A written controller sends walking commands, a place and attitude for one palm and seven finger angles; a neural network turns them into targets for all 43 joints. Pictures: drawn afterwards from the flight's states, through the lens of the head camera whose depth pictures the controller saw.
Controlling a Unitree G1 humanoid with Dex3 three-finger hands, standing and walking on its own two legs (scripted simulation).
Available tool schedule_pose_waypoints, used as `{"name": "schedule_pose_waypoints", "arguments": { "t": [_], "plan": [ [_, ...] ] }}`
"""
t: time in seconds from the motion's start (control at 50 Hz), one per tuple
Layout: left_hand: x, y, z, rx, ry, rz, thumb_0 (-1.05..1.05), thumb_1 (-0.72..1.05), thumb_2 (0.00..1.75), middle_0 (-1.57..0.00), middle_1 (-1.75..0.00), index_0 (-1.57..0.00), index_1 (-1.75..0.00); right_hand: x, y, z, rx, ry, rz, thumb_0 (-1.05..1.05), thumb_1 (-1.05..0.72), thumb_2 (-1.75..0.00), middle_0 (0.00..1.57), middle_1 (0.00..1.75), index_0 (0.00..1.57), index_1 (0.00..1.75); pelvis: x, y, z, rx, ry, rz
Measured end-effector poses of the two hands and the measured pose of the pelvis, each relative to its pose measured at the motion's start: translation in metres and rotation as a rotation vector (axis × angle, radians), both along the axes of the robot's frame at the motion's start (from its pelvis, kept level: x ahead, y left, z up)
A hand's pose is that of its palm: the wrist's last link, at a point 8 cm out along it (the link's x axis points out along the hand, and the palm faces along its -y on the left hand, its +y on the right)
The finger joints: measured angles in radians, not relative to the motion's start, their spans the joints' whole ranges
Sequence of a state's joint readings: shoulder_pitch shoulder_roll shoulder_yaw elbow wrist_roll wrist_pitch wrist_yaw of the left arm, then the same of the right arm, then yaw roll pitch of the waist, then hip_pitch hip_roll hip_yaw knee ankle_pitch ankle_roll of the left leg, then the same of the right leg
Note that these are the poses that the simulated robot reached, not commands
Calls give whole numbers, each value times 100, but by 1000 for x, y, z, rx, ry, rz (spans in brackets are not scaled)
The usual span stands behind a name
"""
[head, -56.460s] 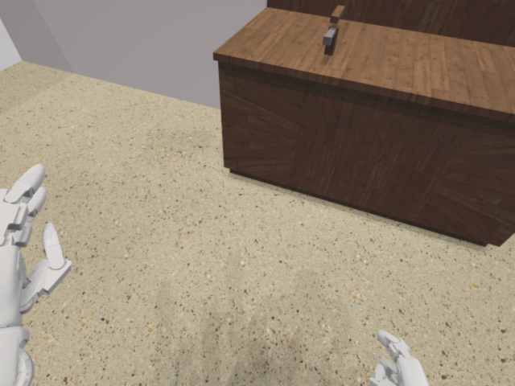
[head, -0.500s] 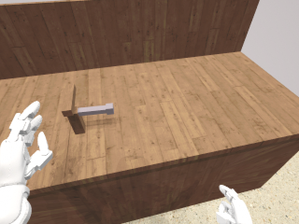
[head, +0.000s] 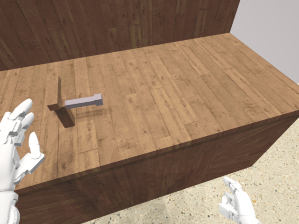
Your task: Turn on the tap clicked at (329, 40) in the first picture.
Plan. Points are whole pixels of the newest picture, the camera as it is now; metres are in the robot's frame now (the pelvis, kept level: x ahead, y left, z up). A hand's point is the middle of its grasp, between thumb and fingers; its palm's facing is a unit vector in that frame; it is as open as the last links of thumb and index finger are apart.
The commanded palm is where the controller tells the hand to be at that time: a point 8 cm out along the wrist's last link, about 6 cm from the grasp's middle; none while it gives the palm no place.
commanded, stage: step back with the hand held close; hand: left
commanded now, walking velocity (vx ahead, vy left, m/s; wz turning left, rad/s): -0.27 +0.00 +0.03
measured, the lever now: (98, 99) +0.47 +0.22 +0.04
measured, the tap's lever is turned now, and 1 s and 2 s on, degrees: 85 85 85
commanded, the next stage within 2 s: stop stepping back and stand still in 1.16 s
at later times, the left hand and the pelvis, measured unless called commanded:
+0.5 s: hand (10, 188) +0.14 +0.26 +0.15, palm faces +0.41 -0.80 -0.44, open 7.4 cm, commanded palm +0.09 +0.30 +0.17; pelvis -0.06 +0.01 -0.02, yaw +2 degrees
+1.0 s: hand (6, 215) +0.10 +0.24 +0.16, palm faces +0.40 -0.85 -0.35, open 7.4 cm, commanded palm +0.05 +0.28 +0.17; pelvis -0.11 +0.00 -0.01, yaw +0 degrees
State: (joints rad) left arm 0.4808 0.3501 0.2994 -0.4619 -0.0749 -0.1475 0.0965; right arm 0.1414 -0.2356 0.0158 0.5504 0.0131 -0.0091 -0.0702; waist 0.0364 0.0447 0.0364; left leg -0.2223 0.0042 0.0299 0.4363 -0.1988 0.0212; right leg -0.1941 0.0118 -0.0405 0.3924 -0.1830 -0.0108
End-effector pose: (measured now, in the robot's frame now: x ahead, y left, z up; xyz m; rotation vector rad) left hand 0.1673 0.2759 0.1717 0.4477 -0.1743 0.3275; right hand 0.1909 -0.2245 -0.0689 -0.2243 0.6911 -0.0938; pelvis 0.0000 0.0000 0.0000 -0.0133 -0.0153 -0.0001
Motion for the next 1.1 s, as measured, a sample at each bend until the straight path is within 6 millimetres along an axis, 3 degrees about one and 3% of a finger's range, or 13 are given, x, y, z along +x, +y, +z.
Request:
{"name": "schedule_pose_waypoints", "arguments": {
  "t": [0.24,0.38,0.66,0.74,0.86,0.96,1.04,1.1],
  "plan": [
    [-41,14,-4,40,-18,14,2,89,90,-22,-30,-21,-31,-52,3,-11,-29,42,-24,1,-90,-90,20,30,21,30,-38,9,-8,-16,22,12],
    [-54,23,-5,58,-52,24,2,89,90,-22,-30,-21,-31,-77,13,-17,-35,64,-21,1,-90,-90,20,30,21,30,-53,16,-12,-23,25,24],
    [-76,17,-5,31,-130,10,2,89,90,-21,-30,-21,-31,-85,16,-21,-39,59,20,1,-90,-90,20,30,21,30,-72,13,-20,-19,16,58],
    [-83,24,-5,65,-152,-14,2,89,90,-22,-30,-21,-31,-90,15,-17,-66,35,0,1,-90,-90,20,30,21,30,-81,19,-24,-29,10,51],
    [-96,36,6,69,-152,52,2,89,90,-22,-30,-21,-31,-104,25,-9,-32,27,13,1,-90,-90,20,30,21,30,-91,14,-12,-35,28,33],
    [-102,17,0,7,-126,45,2,90,90,-21,-30,-21,-31,-116,28,-11,5,18,46,1,-90,-90,20,30,21,30,-105,4,-10,-34,50,4],
    [-107,-7,-2,-14,-118,-42,2,90,90,-21,-30,-21,-31,-130,19,-17,17,35,24,1,-90,-90,20,30,21,30,-121,-2,-11,-45,41,-6],
    [-113,-14,2,-7,-127,-106,2,89,90,-21,-30,-21,-31,-147,9,-8,-3,58,-19,1,-90,-90,20,30,21,30,-127,-3,-6,-12,50,-13]
  ]
}}
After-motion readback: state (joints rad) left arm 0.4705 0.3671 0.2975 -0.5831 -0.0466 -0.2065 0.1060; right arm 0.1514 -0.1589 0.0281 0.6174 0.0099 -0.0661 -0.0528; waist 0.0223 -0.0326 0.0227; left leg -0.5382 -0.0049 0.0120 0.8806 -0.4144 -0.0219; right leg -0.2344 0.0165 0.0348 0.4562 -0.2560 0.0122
